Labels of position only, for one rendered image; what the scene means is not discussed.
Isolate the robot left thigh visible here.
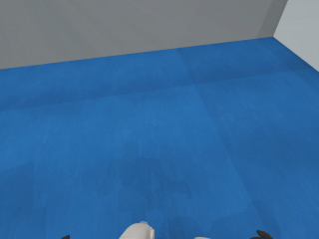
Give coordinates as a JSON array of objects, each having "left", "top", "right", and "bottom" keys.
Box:
[{"left": 119, "top": 223, "right": 155, "bottom": 239}]

